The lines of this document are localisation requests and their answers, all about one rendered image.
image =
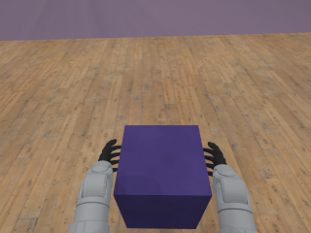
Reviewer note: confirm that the carton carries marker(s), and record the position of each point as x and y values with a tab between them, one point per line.
162	180

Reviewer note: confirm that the robot left forearm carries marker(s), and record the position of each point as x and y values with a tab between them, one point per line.
94	199

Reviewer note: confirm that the robot right hand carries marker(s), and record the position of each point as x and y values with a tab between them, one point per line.
217	158

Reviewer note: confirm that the robot right forearm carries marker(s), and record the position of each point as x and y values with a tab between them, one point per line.
233	201

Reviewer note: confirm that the robot left hand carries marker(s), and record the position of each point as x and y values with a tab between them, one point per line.
106	154

